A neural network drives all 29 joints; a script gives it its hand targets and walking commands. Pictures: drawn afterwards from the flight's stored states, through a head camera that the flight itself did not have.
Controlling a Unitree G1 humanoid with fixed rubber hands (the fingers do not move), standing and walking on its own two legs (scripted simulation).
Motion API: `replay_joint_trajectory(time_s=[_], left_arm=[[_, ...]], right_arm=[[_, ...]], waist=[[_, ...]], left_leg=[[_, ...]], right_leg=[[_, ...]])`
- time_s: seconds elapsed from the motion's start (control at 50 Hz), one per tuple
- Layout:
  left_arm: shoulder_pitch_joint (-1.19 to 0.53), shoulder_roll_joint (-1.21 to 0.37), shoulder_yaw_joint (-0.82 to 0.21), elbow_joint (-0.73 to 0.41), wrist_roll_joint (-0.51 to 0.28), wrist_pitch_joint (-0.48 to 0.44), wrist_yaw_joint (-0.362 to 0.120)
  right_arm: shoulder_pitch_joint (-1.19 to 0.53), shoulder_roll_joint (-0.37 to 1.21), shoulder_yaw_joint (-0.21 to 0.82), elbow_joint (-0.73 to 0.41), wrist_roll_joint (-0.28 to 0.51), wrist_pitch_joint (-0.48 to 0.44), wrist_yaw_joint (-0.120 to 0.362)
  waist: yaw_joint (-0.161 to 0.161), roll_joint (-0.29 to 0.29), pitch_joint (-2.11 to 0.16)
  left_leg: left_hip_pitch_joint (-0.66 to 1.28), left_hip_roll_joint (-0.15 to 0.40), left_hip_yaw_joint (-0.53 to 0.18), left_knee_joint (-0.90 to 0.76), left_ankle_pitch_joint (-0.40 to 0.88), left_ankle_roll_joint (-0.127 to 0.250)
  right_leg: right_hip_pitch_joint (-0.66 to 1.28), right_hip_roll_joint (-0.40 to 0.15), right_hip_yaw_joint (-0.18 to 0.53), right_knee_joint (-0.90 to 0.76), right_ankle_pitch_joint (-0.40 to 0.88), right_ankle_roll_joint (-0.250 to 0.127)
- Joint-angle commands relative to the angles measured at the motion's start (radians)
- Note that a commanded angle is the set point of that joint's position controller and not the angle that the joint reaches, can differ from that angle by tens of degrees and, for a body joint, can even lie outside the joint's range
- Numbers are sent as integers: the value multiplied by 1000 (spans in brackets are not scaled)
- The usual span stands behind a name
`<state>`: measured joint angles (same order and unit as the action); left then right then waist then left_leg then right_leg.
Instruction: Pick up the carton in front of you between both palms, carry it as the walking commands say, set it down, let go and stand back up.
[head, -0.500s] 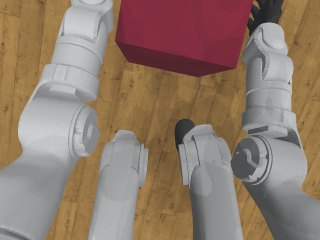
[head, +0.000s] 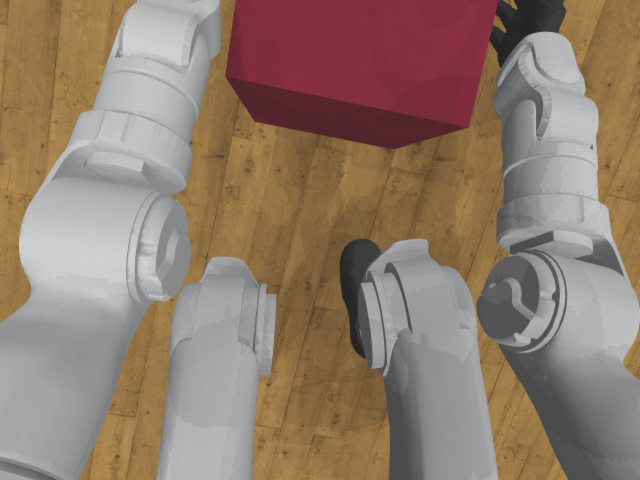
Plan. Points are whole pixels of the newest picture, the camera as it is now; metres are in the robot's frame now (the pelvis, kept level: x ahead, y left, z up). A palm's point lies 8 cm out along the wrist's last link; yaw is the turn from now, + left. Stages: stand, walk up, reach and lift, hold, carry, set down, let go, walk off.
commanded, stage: set down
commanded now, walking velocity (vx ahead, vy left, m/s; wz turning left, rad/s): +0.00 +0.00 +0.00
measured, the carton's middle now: (351, 32) +0.54 -0.09 -0.25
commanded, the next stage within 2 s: let go in 1.98 s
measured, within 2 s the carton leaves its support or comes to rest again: rests again in 0.60 s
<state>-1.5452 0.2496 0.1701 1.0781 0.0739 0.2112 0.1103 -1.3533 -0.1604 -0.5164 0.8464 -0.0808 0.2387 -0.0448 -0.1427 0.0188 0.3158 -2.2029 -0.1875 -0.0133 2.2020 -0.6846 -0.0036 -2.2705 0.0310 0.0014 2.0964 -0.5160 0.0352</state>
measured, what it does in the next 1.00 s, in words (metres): stands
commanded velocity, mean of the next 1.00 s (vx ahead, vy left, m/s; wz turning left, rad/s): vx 0.00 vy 0.00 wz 0.00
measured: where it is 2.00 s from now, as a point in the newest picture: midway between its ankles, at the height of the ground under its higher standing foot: (304, 337)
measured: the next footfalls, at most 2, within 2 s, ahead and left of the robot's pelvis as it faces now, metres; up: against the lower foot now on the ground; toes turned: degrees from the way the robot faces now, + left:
none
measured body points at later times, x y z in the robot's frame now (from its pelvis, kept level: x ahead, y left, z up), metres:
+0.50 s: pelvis +0.00 +0.01 -0.01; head +0.37 +0.01 +0.23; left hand +0.59 +0.06 -0.18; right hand +0.52 -0.24 -0.17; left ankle +0.08 +0.10 -0.35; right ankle +0.13 -0.12 -0.35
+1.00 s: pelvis -0.01 -0.01 -0.02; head +0.37 -0.02 +0.21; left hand +0.60 +0.11 -0.19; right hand +0.52 -0.27 -0.20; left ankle +0.08 +0.09 -0.35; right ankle +0.12 -0.12 -0.35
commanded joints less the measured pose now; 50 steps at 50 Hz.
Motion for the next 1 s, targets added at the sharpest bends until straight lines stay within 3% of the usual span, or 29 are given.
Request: replay_joint_trajectory(time_s=[0.0,0.12,0.32,0.48,0.54,0.6,0.68,0.7,0.72,0.78,0.82,0.9,0.98], left_arm=[[-403,-779,-174,-22,-34,-5,-243],[-356,-732,-133,18,5,-2,-240],[-280,-640,-79,69,81,14,-231],[-240,-568,-49,101,115,24,-224],[-234,-500,-47,91,113,17,-213],[-224,-298,-41,53,102,-7,-169],[-290,189,-59,-39,14,-72,-52],[-349,231,-89,-58,-27,-85,-32],[-370,233,-134,-60,-79,-92,-23],[-420,239,-232,-85,-203,-106,-23],[-442,238,-289,-101,-262,-105,-31],[-438,272,-307,-77,-307,-88,-41],[-416,329,-255,-65,-288,-56,-42]], right_arm=[[-553,722,290,1,38,-3,247],[-538,680,246,11,15,-11,254],[-460,568,138,97,-38,-10,256],[-411,484,77,149,-69,-12,247],[-385,423,56,160,-73,-22,230],[-320,241,9,169,-82,-57,170],[-229,-227,-61,185,-22,-165,14],[-272,-261,-40,189,24,-185,-10],[-291,-274,-10,188,69,-200,-24],[-338,-298,77,168,153,-226,-39],[-337,-302,126,182,207,-228,-42],[-312,-314,173,186,277,-204,-59],[-354,-321,219,62,295,-168,-92]], waist=[[-24,143,-872],[-2,120,-808],[27,141,-694],[29,132,-641],[22,125,-647],[4,118,-691],[-43,125,-835],[-43,129,-888],[-63,132,-919],[-116,166,-1034],[-134,197,-1106],[-128,192,-1177],[-80,122,-1287]], left_leg=[[237,31,2,-235,235,33],[250,39,-18,-232,262,38],[329,59,-57,-230,294,38],[362,71,-75,-232,294,38],[371,78,-76,-230,298,34],[391,93,-72,-227,316,20],[446,124,-69,-192,408,-14],[446,131,-71,-175,441,-16],[439,136,-76,-166,459,-15],[496,144,-84,-134,513,-16],[551,150,-82,-121,524,-16],[550,154,-50,-126,426,-10],[441,139,4,-155,280,0]], right_leg=[[551,52,-40,-68,277,-18],[498,56,-39,-55,265,-18],[347,50,-31,-45,181,-20],[305,41,-31,-35,140,-16],[326,36,-34,-30,151,-11],[385,25,-41,-27,195,-3],[485,2,-49,-15,328,11],[501,-3,-45,-4,367,9],[523,-7,-41,-1,401,4],[572,-19,-29,8,470,-9],[589,-24,-30,5,484,-19],[687,-30,-27,-27,477,-30],[940,-24,-10,-66,481,-35]])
